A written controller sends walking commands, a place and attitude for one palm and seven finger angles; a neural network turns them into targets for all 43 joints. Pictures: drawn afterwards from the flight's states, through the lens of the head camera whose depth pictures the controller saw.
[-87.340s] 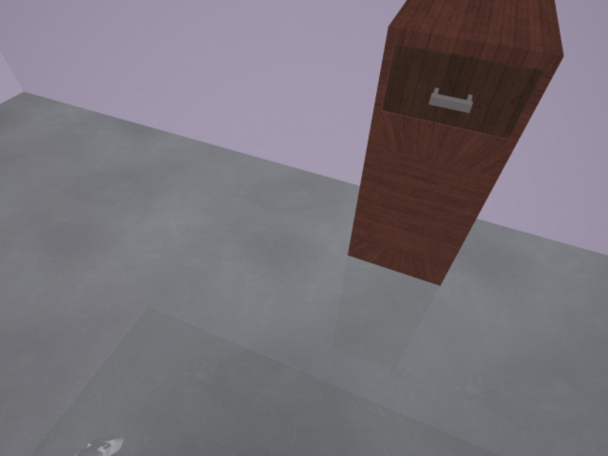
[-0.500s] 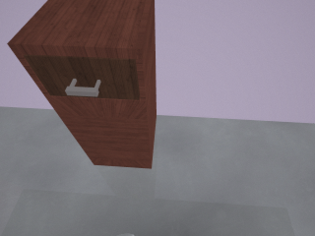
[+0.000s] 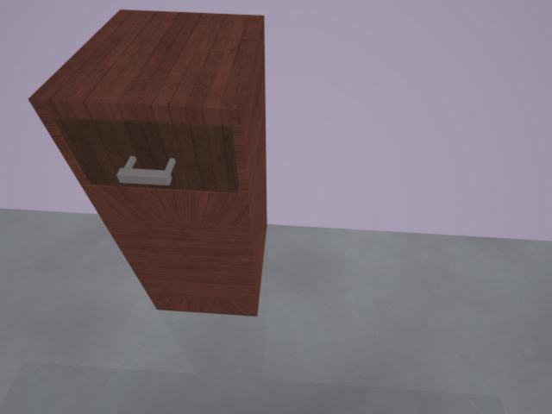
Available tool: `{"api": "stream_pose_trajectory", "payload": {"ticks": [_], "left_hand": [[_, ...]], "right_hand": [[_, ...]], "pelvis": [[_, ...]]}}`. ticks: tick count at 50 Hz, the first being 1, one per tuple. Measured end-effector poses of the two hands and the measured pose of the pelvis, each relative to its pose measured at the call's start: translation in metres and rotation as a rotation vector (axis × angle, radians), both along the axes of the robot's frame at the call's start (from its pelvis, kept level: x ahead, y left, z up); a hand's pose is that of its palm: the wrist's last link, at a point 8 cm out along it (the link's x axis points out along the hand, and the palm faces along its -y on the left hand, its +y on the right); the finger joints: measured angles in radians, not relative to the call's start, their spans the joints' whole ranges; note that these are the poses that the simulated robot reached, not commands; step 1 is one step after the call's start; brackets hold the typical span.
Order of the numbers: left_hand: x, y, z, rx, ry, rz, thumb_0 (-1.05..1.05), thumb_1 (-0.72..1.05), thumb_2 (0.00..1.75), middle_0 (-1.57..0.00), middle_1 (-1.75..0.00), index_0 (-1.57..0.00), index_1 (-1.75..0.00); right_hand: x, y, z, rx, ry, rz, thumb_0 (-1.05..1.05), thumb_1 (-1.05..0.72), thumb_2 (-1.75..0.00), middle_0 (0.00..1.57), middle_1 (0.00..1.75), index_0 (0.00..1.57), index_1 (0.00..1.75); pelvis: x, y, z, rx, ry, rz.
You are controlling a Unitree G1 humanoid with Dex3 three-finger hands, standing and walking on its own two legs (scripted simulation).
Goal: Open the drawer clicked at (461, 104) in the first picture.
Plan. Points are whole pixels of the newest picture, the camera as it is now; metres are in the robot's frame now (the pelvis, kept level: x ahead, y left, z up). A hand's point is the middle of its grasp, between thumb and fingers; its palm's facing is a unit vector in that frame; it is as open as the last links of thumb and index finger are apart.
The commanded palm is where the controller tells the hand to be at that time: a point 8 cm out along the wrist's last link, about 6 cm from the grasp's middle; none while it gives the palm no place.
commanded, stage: look again from close up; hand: left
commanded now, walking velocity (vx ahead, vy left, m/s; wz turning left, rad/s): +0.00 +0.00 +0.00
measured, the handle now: (148, 169) +0.55 +0.29 +0.01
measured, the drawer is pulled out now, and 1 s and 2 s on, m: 0.00 0.00 0.00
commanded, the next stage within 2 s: shuffle to correct the standing spot in 0.50 s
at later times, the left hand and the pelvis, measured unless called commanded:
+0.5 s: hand out of the picture +0.07 +0.27 -0.15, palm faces +0.00 -0.94 -0.34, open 7.4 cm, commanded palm none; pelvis -0.02 +0.02 +0.00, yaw +1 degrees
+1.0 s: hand out of the picture -0.01 +0.25 -0.19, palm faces +0.01 -0.98 -0.20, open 7.4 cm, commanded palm none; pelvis +0.01 +0.06 -0.01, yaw -1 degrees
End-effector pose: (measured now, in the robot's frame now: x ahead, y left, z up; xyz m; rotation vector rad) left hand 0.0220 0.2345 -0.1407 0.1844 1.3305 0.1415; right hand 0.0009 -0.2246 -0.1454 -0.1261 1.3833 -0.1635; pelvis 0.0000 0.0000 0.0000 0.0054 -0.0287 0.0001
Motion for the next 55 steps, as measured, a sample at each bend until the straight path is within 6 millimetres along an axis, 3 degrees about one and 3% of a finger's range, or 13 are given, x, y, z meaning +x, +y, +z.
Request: {"api": "stream_pose_trajectory", "payload": {"ticks": [6, 14, 19, 24, 32, 44, 50, 55], "left_hand": [[0.011, 0.024, 0.008, 0.058, -0.074, -0.006, 0.01, 0.90, 0.90, -0.20, -0.30, -0.20, -0.30], [0.041, 0.061, 0.018, 0.115, -0.199, -0.025, 0.01, 0.90, 0.90, -0.20, -0.30, -0.20, -0.30], [0.048, 0.074, 0.026, 0.128, -0.236, -0.048, 0.01, 0.90, 0.90, -0.20, -0.30, -0.20, -0.30], [0.042, 0.080, 0.028, 0.129, -0.223, -0.059, 0.01, 0.90, 0.90, -0.20, -0.30, -0.20, -0.30], [0.012, 0.074, 0.019, 0.103, -0.130, -0.043, 0.01, 0.90, 0.90, -0.20, -0.30, -0.20, -0.30], [-0.034, 0.053, -0.005, 0.012, 0.036, 0.028, 0.01, 0.90, 0.90, -0.20, -0.30, -0.20, -0.30], [-0.034, 0.062, -0.017, -0.018, 0.093, 0.037, 0.01, 0.90, 0.90, -0.20, -0.30, -0.20, -0.30], [-0.014, 0.070, -0.013, -0.005, 0.108, -0.004, 0.01, 0.91, 0.90, -0.20, -0.30, -0.20, -0.30]], "right_hand": [[0.014, -0.021, -0.001, -0.060, -0.083, 0.009, 0.00, -0.91, -0.90, 0.20, 0.30, 0.21, 0.30], [0.050, -0.046, 0.021, -0.160, -0.211, 0.055, 0.00, -0.91, -0.90, 0.20, 0.30, 0.21, 0.30], [0.068, -0.051, 0.034, -0.187, -0.271, 0.095, 0.00, -0.91, -0.90, 0.20, 0.30, 0.20, 0.30], [0.073, -0.047, 0.039, -0.183, -0.281, 0.126, 0.00, -0.91, -0.90, 0.20, 0.30, 0.20, 0.30], [0.056, -0.031, 0.028, -0.137, -0.209, 0.135, 0.00, -0.91, -0.90, 0.20, 0.30, 0.21, 0.30], [0.006, 0.012, 0.006, -0.065, -0.023, 0.070, 0.00, -0.91, -0.90, 0.20, 0.30, 0.20, 0.30], [-0.012, 0.044, 0.002, -0.047, 0.040, 0.019, 0.00, -0.91, -0.90, 0.20, 0.30, 0.20, 0.30], [-0.019, 0.066, -0.002, -0.026, 0.053, -0.038, 0.00, -0.91, -0.90, 0.20, 0.30, 0.21, 0.30]], "pelvis": [[0.000, 0.006, -0.006, -0.004, 0.002, 0.010], [-0.005, 0.014, -0.007, -0.004, -0.023, 0.006], [-0.013, 0.019, -0.005, -0.007, -0.027, 0.007], [-0.020, 0.022, -0.003, -0.007, -0.021, 0.011], [-0.024, 0.024, 0.000, -0.008, -0.015, 0.017], [-0.008, 0.042, -0.005, -0.016, -0.004, 0.006], [0.008, 0.063, -0.010, -0.005, 0.000, -0.011], [0.017, 0.073, -0.009, 0.004, 0.006, -0.054]]}}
